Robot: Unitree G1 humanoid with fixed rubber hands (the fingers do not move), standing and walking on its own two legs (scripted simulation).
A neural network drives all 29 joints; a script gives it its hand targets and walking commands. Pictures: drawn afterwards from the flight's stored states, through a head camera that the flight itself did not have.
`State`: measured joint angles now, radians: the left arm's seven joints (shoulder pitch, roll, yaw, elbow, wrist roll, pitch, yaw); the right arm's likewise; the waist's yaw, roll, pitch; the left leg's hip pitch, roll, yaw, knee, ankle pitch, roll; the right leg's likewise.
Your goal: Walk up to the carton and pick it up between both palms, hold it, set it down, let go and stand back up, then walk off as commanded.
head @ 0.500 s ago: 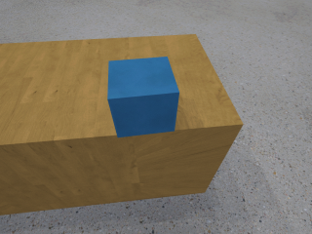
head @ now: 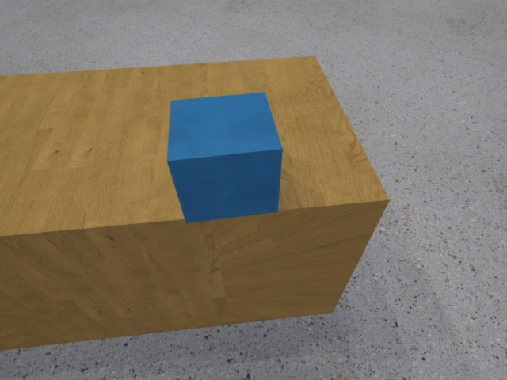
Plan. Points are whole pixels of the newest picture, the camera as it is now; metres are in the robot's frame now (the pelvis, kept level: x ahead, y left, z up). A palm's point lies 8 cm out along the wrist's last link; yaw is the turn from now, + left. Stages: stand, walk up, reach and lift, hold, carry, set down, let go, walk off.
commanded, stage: stand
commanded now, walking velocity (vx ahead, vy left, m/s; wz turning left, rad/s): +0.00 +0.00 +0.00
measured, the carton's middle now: (225, 157) +0.55 +0.08 +0.02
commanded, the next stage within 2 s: none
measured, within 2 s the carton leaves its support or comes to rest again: neither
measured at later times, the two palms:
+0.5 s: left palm out of the picture +0.04 +0.27 -0.12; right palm out of the picture +0.04 -0.30 -0.13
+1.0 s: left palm out of the picture +0.05 +0.25 -0.12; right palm out of the picture +0.02 -0.31 -0.13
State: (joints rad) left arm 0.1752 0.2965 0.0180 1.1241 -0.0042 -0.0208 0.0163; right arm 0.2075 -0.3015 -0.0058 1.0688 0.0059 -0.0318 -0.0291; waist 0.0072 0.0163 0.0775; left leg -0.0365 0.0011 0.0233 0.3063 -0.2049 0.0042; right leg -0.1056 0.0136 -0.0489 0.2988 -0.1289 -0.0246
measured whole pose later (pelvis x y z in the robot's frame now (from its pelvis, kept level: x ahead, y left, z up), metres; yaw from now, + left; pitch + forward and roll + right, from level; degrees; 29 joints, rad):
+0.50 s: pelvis +0.00 -0.02 +0.00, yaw +0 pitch -3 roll +0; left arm 0.17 0.30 0.03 1.11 0.00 -0.02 0.01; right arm 0.20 -0.31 0.00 1.08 0.00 -0.03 -0.03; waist 0.00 0.02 0.07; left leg -0.05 0.02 0.02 0.31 -0.20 -0.02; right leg -0.13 0.03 -0.05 0.31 -0.13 -0.05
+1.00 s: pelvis +0.00 -0.03 +0.00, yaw +0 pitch -3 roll +0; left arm 0.18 0.28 0.04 1.07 0.00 -0.02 0.01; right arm 0.23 -0.31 0.00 1.07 0.00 -0.01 -0.03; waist 0.00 0.02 0.08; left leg -0.07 0.05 0.01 0.34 -0.22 -0.04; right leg -0.13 0.06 -0.06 0.31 -0.13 -0.07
